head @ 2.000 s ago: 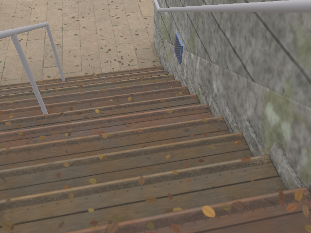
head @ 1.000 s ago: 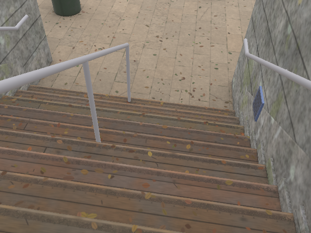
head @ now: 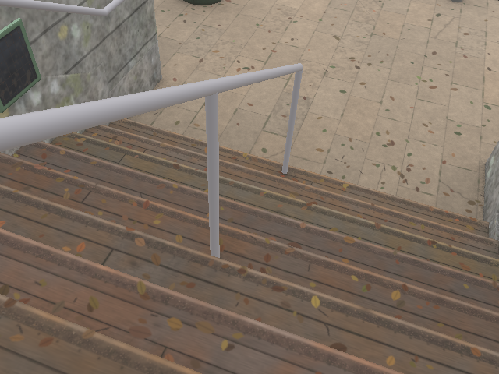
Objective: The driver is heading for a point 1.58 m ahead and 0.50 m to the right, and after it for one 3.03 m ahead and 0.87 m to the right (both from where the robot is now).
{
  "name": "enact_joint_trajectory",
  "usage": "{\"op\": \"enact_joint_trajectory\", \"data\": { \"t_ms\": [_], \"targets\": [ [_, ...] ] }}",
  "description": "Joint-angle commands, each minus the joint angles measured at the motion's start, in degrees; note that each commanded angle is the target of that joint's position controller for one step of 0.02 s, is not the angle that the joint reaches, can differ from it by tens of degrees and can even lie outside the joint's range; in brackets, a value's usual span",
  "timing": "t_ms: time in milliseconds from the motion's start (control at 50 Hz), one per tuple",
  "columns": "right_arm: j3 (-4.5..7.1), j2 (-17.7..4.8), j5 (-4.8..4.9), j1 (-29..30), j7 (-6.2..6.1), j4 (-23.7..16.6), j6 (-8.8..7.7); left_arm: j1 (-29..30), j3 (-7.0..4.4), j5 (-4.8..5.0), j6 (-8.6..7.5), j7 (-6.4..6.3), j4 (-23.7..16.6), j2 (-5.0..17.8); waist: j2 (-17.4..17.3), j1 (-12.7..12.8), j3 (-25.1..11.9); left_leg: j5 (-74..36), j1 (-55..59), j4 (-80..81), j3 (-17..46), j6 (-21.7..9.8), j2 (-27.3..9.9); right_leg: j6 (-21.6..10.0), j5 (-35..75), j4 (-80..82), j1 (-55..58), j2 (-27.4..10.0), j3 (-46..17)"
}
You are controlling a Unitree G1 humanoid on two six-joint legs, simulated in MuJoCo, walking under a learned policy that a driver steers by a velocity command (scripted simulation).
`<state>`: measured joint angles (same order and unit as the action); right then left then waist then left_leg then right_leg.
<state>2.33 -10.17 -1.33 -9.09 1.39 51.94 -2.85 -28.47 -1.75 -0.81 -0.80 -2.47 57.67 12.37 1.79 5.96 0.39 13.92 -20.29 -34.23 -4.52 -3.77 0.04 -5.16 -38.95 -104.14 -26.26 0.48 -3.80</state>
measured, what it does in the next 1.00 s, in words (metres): goes down, turning right: right foot 0.16 m lower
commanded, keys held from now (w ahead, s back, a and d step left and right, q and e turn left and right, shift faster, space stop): w+e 0.82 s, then w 0.18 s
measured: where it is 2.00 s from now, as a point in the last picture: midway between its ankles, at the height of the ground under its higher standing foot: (347, 303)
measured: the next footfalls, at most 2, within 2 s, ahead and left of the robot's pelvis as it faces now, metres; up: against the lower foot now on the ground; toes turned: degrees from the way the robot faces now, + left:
right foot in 0.48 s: +0.35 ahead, -0.15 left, -0.16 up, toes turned -20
left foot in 1.06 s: +0.69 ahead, -0.06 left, -0.33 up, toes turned -34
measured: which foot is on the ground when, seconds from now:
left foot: down 0.00-0.48, up 0.50-1.00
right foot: up 0.00-0.46, down 0.48-1.00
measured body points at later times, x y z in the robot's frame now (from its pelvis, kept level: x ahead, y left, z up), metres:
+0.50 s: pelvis +0.24 -0.05 -0.14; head +0.25 -0.07 +0.31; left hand +0.50 +0.10 -0.24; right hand +0.07 -0.24 -0.29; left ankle +0.06 +0.09 -0.68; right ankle +0.31 -0.13 -0.88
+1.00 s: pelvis +0.49 -0.09 -0.24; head +0.46 -0.08 +0.21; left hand +0.59 +0.15 -0.38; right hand +0.51 -0.39 -0.34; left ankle +0.67 -0.04 -0.97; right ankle +0.31 -0.13 -0.89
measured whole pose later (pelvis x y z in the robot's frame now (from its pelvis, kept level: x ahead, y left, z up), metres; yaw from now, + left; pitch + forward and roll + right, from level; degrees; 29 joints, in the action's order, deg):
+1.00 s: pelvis +0.49 -0.09 -0.24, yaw -33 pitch -1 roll -3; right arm 3.7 -14.8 -1.0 -7.8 1.6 46.4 -1.3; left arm -27.8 -1.6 -2.1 -1.7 -2.6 51.9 12.4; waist -3.8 5.6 -4.4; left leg -16.9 -24.7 -28.7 5.8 0.9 -2.5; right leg -3.5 -45.0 -59.7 -13.3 9.7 -9.4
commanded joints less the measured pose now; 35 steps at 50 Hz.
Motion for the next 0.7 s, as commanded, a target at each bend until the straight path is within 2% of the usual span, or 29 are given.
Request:
{"op": "enact_joint_trajectory", "data": {
  "t_ms": [20, 40, 60, 80, 100, 140, 160, 200, 220, 260, 300, 340, 360, 380, 420, 440, 460, 480, 500, 520, 540, 560, 580, 600, 620, 640, 660, 680, 700],
  "targets": [
    [0.94, -5.7, -0.82, -12.1, -0.87, 0.5, -1.62, 6.8, -1.94, -2.69, 0.20, 1.26, -6.5, 6.0, -3.8, -6.6, 3.8, -8.2, 8.7, 11.8, 19.4, -8.9, -21.0, 0.6, 19.4, 14.0, -22.3, -5.6, -3.2],
    [1.04, -6.1, -0.74, -12.0, -0.84, 1.2, -2.11, 5.1, -2.24, -2.39, 1.42, 1.77, -4.9, 5.1, -6.5, -4.3, 5.6, -13.9, 1.7, 11.8, 17.7, -8.2, -20.0, 0.8, 21.8, 18.9, -17.6, -5.2, -3.3],
    [1.09, -6.9, 0.17, -10.8, -1.36, 1.5, -2.82, 7.7, -1.65, -1.10, 1.81, 2.52, -6.8, 2.6, -6.8, -2.5, 8.0, -12.3, -4.2, 14.2, 13.3, -6.9, -18.0, 2.4, 30.2, 29.4, -15.2, -5.0, -3.2],
    [0.95, -7.6, 0.54, -12.5, -1.72, 2.0, -3.12, 9.0, -1.67, -1.97, 1.94, 3.07, -7.3, 1.4, -7.9, -3.1, 6.9, -16.5, -2.9, 13.4, 13.7, -7.9, -18.7, 2.6, 33.5, 32.8, -15.2, -4.0, -2.8],
    [1.62, -9.2, 0.93, -15.3, -1.87, 3.6, -2.97, 6.4, -1.56, -2.63, 2.29, 3.34, -5.8, 0.8, -7.9, -2.8, 3.6, -23.4, -0.8, 11.6, 12.9, -9.0, -19.0, 2.6, 34.1, 32.8, -14.0, -3.5, -2.1],
    [1.57, -9.2, 0.69, -16.2, -1.75, 3.1, -2.99, 5.1, -2.06, -1.88, 2.85, 3.45, -5.1, 1.3, -9.1, -1.5, 0.2, -24.9, 2.4, 8.9, 11.0, -8.5, -19.2, 1.1, 41.2, 31.9, -14.4, -2.7, -0.9],
    [1.08, -7.0, 1.10, -16.8, -1.75, 3.2, -3.09, 8.6, -2.61, -1.52, 2.75, 3.49, -6.7, 2.3, -6.6, -1.9, 1.4, -20.1, 3.5, 8.8, 8.8, -6.8, -17.1, 0.0, 49.3, 37.6, -16.5, -2.8, -2.2],
    [0.30, -5.2, 1.35, -18.9, -2.53, 4.3, -3.43, 15.6, -2.90, -2.10, 2.32, 3.31, -8.5, 2.2, -8.0, -4.1, 3.2, -8.4, 8.8, 5.1, 9.2, -3.9, -17.1, -0.5, 55.7, 41.8, -23.1, -2.7, -4.9],
    [0.07, -5.1, 1.33, -18.1, -2.80, 3.3, -3.24, 17.8, -3.16, -1.70, 2.06, 3.52, -9.7, 2.7, -6.5, -4.0, 4.7, -3.5, 4.0, 3.2, 6.0, -3.3, -15.7, 0.1, 59.5, 49.0, -19.5, -1.7, -2.8],
    [-0.37, -5.6, 0.66, -19.5, -3.38, 3.3, -3.24, 23.4, -2.97, -1.84, 1.49, 4.49, -11.7, 2.5, -5.3, -5.8, 5.8, 3.1, 1.1, 0.1, 4.3, -2.2, -15.7, 0.1, 70.1, 54.2, -15.1, -0.5, -0.5],
    [-0.44, -7.0, -0.23, -20.9, -3.84, 3.3, -2.64, 27.8, -2.09, -1.94, 0.67, 4.87, -12.9, 1.0, -3.6, -8.7, 7.2, 9.4, 0.8, -3.2, 2.0, -1.5, -15.0, 0.7, 72.8, 61.9, -11.8, 0.3, 1.6],
    [0.00, -7.2, -0.23, -23.2, -3.99, 4.3, -2.27, 33.0, -1.42, -0.93, -0.16, 5.40, -14.6, 0.6, -5.7, -11.4, 10.4, 6.6, 0.2, -5.3, -0.5, -1.5, -14.5, 0.9, 71.4, 69.7, -5.8, 0.2, 6.1],
    [0.03, -7.2, -1.11, -24.5, -3.87, 4.6, -1.68, 34.6, -1.31, -0.22, -0.01, 5.70, -15.0, 0.6, -6.6, -12.8, 11.6, 4.9, 2.3, -5.9, -0.1, -1.7, -15.5, 0.7, 69.1, 70.9, -5.5, -0.8, 6.1],
    [0.29, -7.6, -1.22, -25.2, -4.26, 5.0, -1.07, 35.7, -1.18, -0.28, 0.08, 5.66, -15.5, 0.8, -6.9, -13.6, 13.5, 2.0, 6.0, -8.3, 1.1, -2.2, -16.6, 0.6, 64.2, 73.7, -7.9, -1.9, 5.5],
    [0.81, -8.7, -1.64, -26.5, -4.80, 5.6, 0.33, 33.6, -1.54, -0.85, -0.38, 5.19, -14.2, 2.3, -5.6, -13.7, 13.2, -9.9, 11.3, -16.0, 0.4, -3.1, -17.2, -0.7, 53.4, 79.8, -5.9, -3.1, 6.5],
    [1.05, -9.9, -1.81, -27.1, -4.62, 5.7, 0.53, 28.8, -1.94, -0.60, -0.39, 4.91, -12.2, 3.2, -3.6, -12.1, 9.9, -16.8, 12.8, -22.8, -0.5, -3.8, -17.0, -1.5, 48.5, 82.1, 0.0, -2.0, 8.1],
    [0.92, -9.4, -1.67, -26.0, -5.21, 6.5, 1.19, 16.3, -2.42, -0.74, -0.39, 4.36, -7.4, 3.1, -5.1, -6.9, 3.5, -19.3, 10.2, -36.7, -1.4, -4.3, -17.1, -3.4, 55.6, 84.0, 13.1, -3.0, 7.7],
    [1.06, -10.3, -1.19, -23.2, -4.83, 5.7, 1.00, 5.2, -3.75, -2.03, -0.21, 3.86, -2.9, 5.9, -0.2, -0.6, -2.0, -16.8, 4.8, -53.6, -5.6, -3.2, -12.0, -3.9, 57.5, 85.5, 27.7, 0.8, 10.9],
    [1.05, -6.9, -0.49, -26.1, -4.14, 4.5, 0.78, 2.7, -5.32, -2.63, -0.31, 4.12, -1.7, 12.4, 14.2, -2.6, -4.8, 34.2, -20.5, -81.3, -8.3, -0.5, -3.6, -8.9, 83.6, 69.2, 47.8, -7.3, 2.9],
    [0.52, -7.5, 1.31, -24.4, -3.71, -0.4, 0.44, -0.2, -5.58, 0.40, 0.12, 4.39, -3.3, 15.0, 12.3, -0.6, -18.2, 38.6, -37.5, -91.4, -1.2, 0.8, -4.2, -16.0, 92.1, 55.9, 64.3, -16.4, -11.1],
    [0.63, -9.0, 1.95, -16.3, -3.58, -5.1, -0.19, -2.6, -5.63, 1.49, 1.02, 3.54, -4.7, 15.7, 7.8, 3.9, -23.7, 33.8, -44.8, -89.5, 1.5, 2.7, -4.0, -20.4, 74.5, 68.0, 64.9, -21.8, -21.8],
    [0.03, -7.6, 1.07, -9.6, -3.65, -8.1, -0.67, -1.7, -5.18, 0.67, 2.18, 1.83, -4.5, 15.4, 6.8, 2.9, -18.4, 29.5, -50.8, -83.7, 3.6, 3.8, -3.1, -21.8, 45.0, 79.5, 57.1, -24.5, -29.9],
    [0.37, -9.0, -0.62, -8.6, -3.75, -6.4, -0.30, 1.9, -3.90, 0.13, 1.93, 1.42, -4.4, 11.5, -0.4, 0.1, -7.9, 23.6, -49.7, -72.7, 6.5, 3.0, -6.8, -18.9, 31.7, 82.2, 44.6, -22.7, -27.4],
    [0.51, -9.1, -1.95, -10.4, -3.57, -5.3, 0.75, 4.5, -3.11, -0.07, 1.38, 1.63, -4.9, 9.5, -1.8, -2.9, -4.7, 24.6, -43.0, -69.5, 7.0, 3.0, -6.7, -18.3, 30.4, 80.8, 32.3, -20.8, -27.9],
    [0.60, -8.3, -2.04, -12.3, -3.61, -4.2, 1.54, 6.7, -1.76, -0.82, 0.29, 2.08, -4.7, 6.3, -5.7, -6.7, 0.3, 12.1, -38.4, -58.2, 8.4, 3.5, -7.4, -15.1, 26.5, 79.0, 20.0, -16.7, -22.7],
    [0.87, -7.2, -2.42, -12.6, -3.40, -3.2, 2.34, 8.6, -1.47, -0.91, -0.78, 2.52, -5.0, 5.9, -4.3, -8.5, 2.2, 7.2, -32.8, -53.6, 8.4, 3.8, -7.3, -14.5, 29.7, 79.2, 10.1, -14.1, -21.9],
    [0.56, -6.5, -1.93, -7.4, -2.49, -6.3, 3.05, 11.7, -1.15, 0.27, -1.26, 1.82, -6.0, 6.2, -4.1, -10.0, 3.8, -3.2, -24.3, -38.0, 7.3, 5.8, -6.4, -12.6, 30.9, 83.8, -0.5, -9.1, -17.2],
    [0.24, -5.2, -2.48, -8.6, -2.30, -5.5, 3.44, 11.6, -1.86, 0.45, -1.14, 1.46, -5.2, 8.5, -0.5, -10.8, 2.0, -8.2, -15.7, -34.7, 5.3, 6.6, -5.2, -12.4, 41.1, 83.5, -5.5, -7.9, -16.0],
    [0.57, -4.7, -2.07, -17.9, -1.79, -0.2, 3.59, 10.0, -2.60, -0.81, -1.09, 1.71, -4.6, 9.9, 2.4, -12.5, -2.1, -15.8, -12.4, -39.5, 4.6, 6.3, -4.6, -12.5, 45.6, 80.3, -3.6, -7.8, -15.6]
  ]
}}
